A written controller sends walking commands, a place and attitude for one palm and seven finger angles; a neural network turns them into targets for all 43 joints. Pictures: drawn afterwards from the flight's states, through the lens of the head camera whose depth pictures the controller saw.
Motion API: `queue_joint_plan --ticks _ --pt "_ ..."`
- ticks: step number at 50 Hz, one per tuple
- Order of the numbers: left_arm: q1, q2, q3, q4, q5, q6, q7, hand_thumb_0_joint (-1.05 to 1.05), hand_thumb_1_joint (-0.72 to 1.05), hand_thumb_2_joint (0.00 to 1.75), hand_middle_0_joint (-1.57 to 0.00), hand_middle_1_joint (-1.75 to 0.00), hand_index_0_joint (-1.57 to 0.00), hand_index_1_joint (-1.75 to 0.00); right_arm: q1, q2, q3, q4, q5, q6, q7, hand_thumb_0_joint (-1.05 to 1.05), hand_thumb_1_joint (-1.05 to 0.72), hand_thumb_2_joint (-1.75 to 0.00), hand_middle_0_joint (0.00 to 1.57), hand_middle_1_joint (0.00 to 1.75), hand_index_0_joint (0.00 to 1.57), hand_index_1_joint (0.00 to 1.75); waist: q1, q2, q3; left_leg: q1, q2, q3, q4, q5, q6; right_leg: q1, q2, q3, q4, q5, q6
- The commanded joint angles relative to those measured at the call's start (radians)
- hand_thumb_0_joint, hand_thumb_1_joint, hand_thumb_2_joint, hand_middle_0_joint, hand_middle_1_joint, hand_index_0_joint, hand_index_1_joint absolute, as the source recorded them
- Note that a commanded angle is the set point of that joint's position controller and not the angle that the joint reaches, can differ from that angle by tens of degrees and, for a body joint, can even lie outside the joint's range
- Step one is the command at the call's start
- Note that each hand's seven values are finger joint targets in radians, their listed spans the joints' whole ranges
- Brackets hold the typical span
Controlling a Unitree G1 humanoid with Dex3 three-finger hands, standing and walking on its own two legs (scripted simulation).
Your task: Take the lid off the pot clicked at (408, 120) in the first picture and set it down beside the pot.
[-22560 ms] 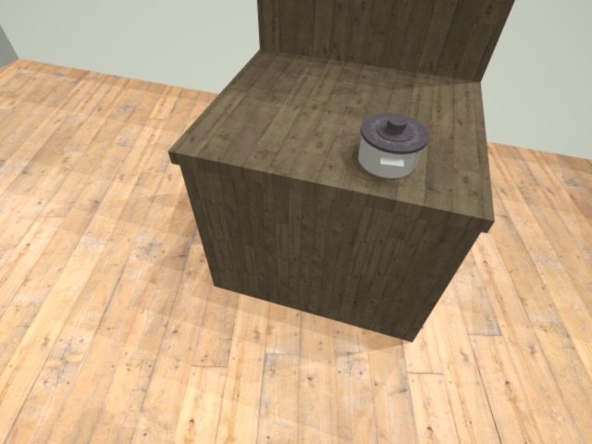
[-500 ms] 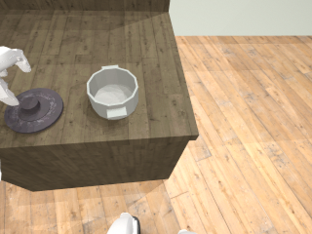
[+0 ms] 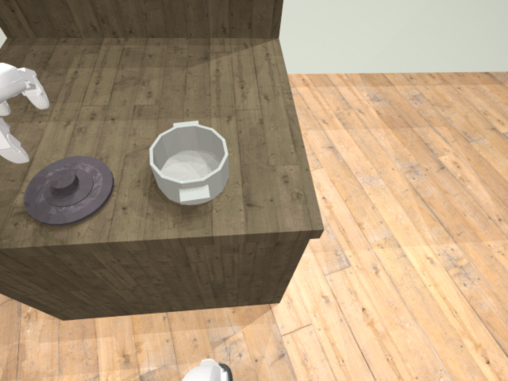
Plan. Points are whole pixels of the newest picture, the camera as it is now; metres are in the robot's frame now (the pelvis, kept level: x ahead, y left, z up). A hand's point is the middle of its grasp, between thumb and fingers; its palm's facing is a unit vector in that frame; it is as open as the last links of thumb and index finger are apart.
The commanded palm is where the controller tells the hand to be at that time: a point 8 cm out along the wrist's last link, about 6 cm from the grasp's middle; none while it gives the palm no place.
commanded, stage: raise the empty hand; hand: left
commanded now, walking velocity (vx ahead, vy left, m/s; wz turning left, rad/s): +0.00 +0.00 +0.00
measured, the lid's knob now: (64, 181) +0.47 +0.34 -0.02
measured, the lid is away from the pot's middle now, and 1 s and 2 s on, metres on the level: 0.24 0.24 0.24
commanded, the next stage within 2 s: draw the hand back to the body in 0.16 s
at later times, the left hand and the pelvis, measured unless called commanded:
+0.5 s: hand (1, 128) +0.44 +0.34 +0.15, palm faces -0.37 -0.13 -0.92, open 11.0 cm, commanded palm +0.43 +0.34 +0.21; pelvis +0.00 -0.01 +0.00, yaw +0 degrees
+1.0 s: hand (28, 115) +0.42 +0.28 +0.19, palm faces +0.38 -0.88 -0.29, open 10.9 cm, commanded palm +0.36 +0.32 +0.20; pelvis +0.01 -0.02 +0.02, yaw -1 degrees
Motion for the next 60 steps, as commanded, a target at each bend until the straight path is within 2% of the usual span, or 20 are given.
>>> queue_joint_plan --ticks 1,3,5,9,13,14,17,19,20,23,25,37,38,39,41,45,49,55,57,60 --pt "-0.461 0.286 0.043 -0.140 -0.019 0.020 0.027 0.00 0.05 0.53 -0.31 -0.94 -0.31 -0.94 0.072 -0.197 -0.064 -0.062 0.002 -0.013 -0.011 0.00 -0.90 -0.90 0.20 0.30 0.20 0.30 -0.020 0.088 -0.345 0.575 -0.015 -0.075 -0.067 0.115 0.003 -0.196 0.065 -0.029 -0.115 0.150 -0.062" --pt "-0.498 0.311 0.056 -0.185 -0.013 0.017 0.023 0.00 0.05 0.53 -0.31 -0.94 -0.31 -0.94 0.070 -0.199 -0.063 -0.061 0.000 -0.013 -0.010 0.00 -0.90 -0.90 0.20 0.30 0.20 0.30 -0.007 0.105 -0.384 0.612 -0.015 -0.076 -0.068 0.149 0.002 -0.181 0.066 -0.029 -0.112 0.170 -0.063" --pt "-0.499 0.273 0.019 -0.143 -0.014 0.026 0.015 0.00 0.05 0.53 -0.31 -0.94 -0.31 -0.94 0.072 -0.199 -0.062 -0.054 0.003 -0.015 -0.010 0.00 -0.90 -0.90 0.20 0.30 0.20 0.30 -0.017 0.085 -0.341 0.578 -0.013 -0.075 -0.079 0.097 0.001 -0.191 0.064 -0.030 -0.121 0.146 -0.060" --pt "-0.488 0.317 0.042 -0.107 -0.014 0.020 0.008 0.00 0.05 0.53 -0.31 -0.94 -0.31 -0.94 0.069 -0.199 -0.056 -0.053 0.005 -0.019 -0.013 0.00 -0.90 -0.90 0.20 0.30 0.20 0.30 -0.016 0.055 -0.342 0.533 -0.019 -0.052 -0.068 0.104 0.007 -0.147 0.061 -0.024 -0.115 0.172 -0.057" --pt "-0.521 0.310 0.040 -0.168 -0.008 0.008 0.006 0.00 0.05 0.53 -0.31 -0.94 -0.31 -0.94 0.070 -0.197 -0.063 -0.053 0.001 -0.015 -0.008 0.00 -0.90 -0.90 0.20 0.30 0.20 0.30 -0.013 0.114 -0.403 0.603 -0.016 -0.057 -0.054 0.179 0.005 -0.165 0.065 -0.024 -0.108 0.203 -0.059" --pt "-0.476 0.323 0.062 -0.152 -0.014 0.006 0.005 0.00 0.05 0.53 -0.31 -0.94 -0.31 -0.94 0.070 -0.194 -0.062 -0.060 0.002 -0.016 -0.007 0.00 -0.90 -0.90 0.20 0.30 0.20 0.30 -0.006 0.104 -0.383 0.587 -0.017 -0.055 -0.051 0.183 0.006 -0.155 0.066 -0.027 -0.105 0.208 -0.060" --pt "-0.410 0.377 0.136 -0.244 -0.022 -0.013 0.006 0.00 0.05 0.53 -0.31 -0.94 -0.31 -0.94 0.049 -0.190 -0.065 -0.086 -0.001 -0.008 0.002 0.00 -0.90 -0.90 0.20 0.30 0.20 0.30 0.020 0.130 -0.461 0.621 -0.022 -0.046 -0.028 0.317 0.006 -0.103 0.064 -0.026 -0.080 0.295 -0.063" --pt "-0.361 0.302 0.087 -0.199 -0.022 0.002 0.005 0.00 0.05 0.53 -0.31 -0.94 -0.31 -0.94 0.040 -0.183 -0.067 -0.089 -0.002 0.005 0.009 0.00 -0.90 -0.90 0.20 0.30 0.20 0.30 0.000 0.120 -0.381 0.598 -0.021 -0.050 -0.034 0.276 0.004 -0.150 0.066 -0.031 -0.093 0.250 -0.061" --pt "-0.354 0.310 0.100 -0.208 -0.026 0.007 0.004 0.00 0.05 0.53 -0.31 -0.94 -0.31 -0.94 0.041 -0.186 -0.070 -0.092 -0.002 0.011 0.013 0.00 -0.90 -0.90 0.20 0.30 0.20 0.30 0.007 0.086 -0.371 0.582 -0.022 -0.057 -0.049 0.224 0.006 -0.147 0.067 -0.032 -0.101 0.222 -0.059" --pt "-0.336 0.358 0.155 -0.331 -0.033 0.000 0.010 0.00 0.05 0.53 -0.31 -0.94 -0.31 -0.94 0.020 -0.179 -0.074 -0.117 -0.007 0.018 0.018 0.00 -0.90 -0.90 0.20 0.30 0.20 0.30 0.024 0.148 -0.445 0.656 -0.025 -0.063 -0.043 0.305 0.010 -0.123 0.064 -0.029 -0.096 0.250 -0.064" --pt "-0.296 0.365 0.180 -0.322 -0.049 0.005 0.010 0.00 0.05 0.53 -0.31 -0.94 -0.31 -0.94 0.011 -0.178 -0.074 -0.115 -0.005 0.026 0.019 0.00 -0.90 -0.90 0.20 0.30 0.20 0.30 0.019 0.102 -0.401 0.617 -0.025 -0.062 -0.055 0.260 0.012 -0.113 0.063 -0.032 -0.111 0.236 -0.061" --pt "-0.098 0.283 0.178 -0.513 -0.104 0.045 0.029 0.00 0.05 0.53 -0.31 -0.94 -0.31 -0.94 -0.089 -0.153 -0.068 -0.162 -0.010 0.033 0.033 0.00 -0.90 -0.90 0.20 0.30 0.20 0.30 0.042 0.097 -0.357 0.625 -0.028 -0.078 -0.131 0.185 0.011 -0.041 0.059 -0.040 -0.150 0.186 -0.070" --pt "-0.160 0.041 0.309 -0.485 -0.693 0.002 0.192 0.00 0.05 0.53 -0.31 -0.94 -0.31 -0.94 -0.008 -0.098 -0.043 -0.220 -0.005 -0.040 0.024 0.00 -0.90 -0.90 0.20 0.30 0.20 0.30 0.028 0.066 -0.231 0.730 0.049 -0.125 -0.211 -0.045 -0.021 -0.122 0.036 -0.036 -0.190 0.107 -0.091" --pt "-0.098 0.025 0.264 -0.466 -0.755 -0.009 0.278 0.00 0.05 0.53 -0.31 -0.94 -0.31 -0.94 -0.059 -0.123 -0.016 -0.192 -0.013 -0.066 0.009 0.00 -0.90 -0.90 0.20 0.30 0.20 0.30 0.039 0.050 -0.230 0.744 0.072 -0.179 -0.274 -0.197 -0.028 -0.102 0.041 -0.023 -0.199 0.047 -0.088" --pt "-0.118 0.008 0.316 -0.521 -0.885 -0.023 0.386 0.00 0.05 0.53 -0.31 -0.94 -0.31 -0.94 -0.075 -0.135 -0.013 -0.180 -0.020 -0.116 -0.014 0.00 -0.90 -0.90 0.20 0.30 0.20 0.30 0.041 0.006 -0.261 0.714 0.061 -0.153 -0.297 -0.219 -0.026 -0.032 0.034 0.010 -0.234 0.078 -0.078" --pt "-0.001 0.005 0.405 -0.605 -0.973 -0.024 0.489 0.00 0.09 0.55 -0.30 -0.90 -0.30 -0.90 -0.089 -0.137 -0.009 -0.148 -0.037 -0.179 -0.018 0.00 -0.90 -0.90 0.20 0.30 0.20 0.30 0.068 0.108 -0.261 0.717 0.051 -0.113 -0.315 -0.109 -0.049 0.073 0.030 0.018 -0.271 0.146 -0.074" --pt "0.091 -0.014 0.445 -0.758 -1.004 -0.030 0.527 0.00 0.17 0.58 -0.29 -0.84 -0.29 -0.84 -0.114 -0.129 -0.009 -0.150 -0.048 -0.219 -0.009 0.00 -0.90 -0.90 0.20 0.30 0.20 0.30 0.083 0.177 -0.275 0.749 0.042 -0.086 -0.321 0.033 -0.061 0.160 0.033 0.014 -0.298 0.233 -0.074" --pt "0.327 -0.071 0.471 -0.835 -1.034 -0.001 0.538 0.00 0.30 0.64 -0.28 -0.74 -0.28 -0.74 -0.136 -0.128 -0.027 -0.145 -0.051 -0.242 0.005 0.00 -0.90 -0.90 0.20 0.30 0.20 0.30 0.103 0.047 -0.260 0.738 0.025 -0.019 -0.291 0.233 -0.044 0.241 0.035 0.013 -0.306 0.384 -0.060" --pt "0.370 -0.058 0.491 -0.866 -1.040 0.010 0.537 0.00 0.34 0.66 -0.27 -0.71 -0.27 -0.71 -0.147 -0.130 -0.031 -0.140 -0.050 -0.237 0.006 0.00 -0.90 -0.90 0.20 0.30 0.20 0.30 0.107 0.041 -0.236 0.717 0.017 0.002 -0.282 0.264 -0.038 0.261 0.032 0.017 -0.309 0.430 -0.055" --pt "0.392 -0.113 0.451 -0.887 -1.048 0.024 0.534 0.00 0.41 0.69 -0.26 -0.67 -0.26 -0.67 -0.171 -0.120 -0.031 -0.134 -0.043 -0.238 0.005 0.00 -0.90 -0.90 0.20 0.30 0.20 0.30 0.102 0.000 -0.194 0.702 0.007 0.022 -0.279 0.248 -0.027 0.248 0.030 0.024 -0.313 0.450 -0.043"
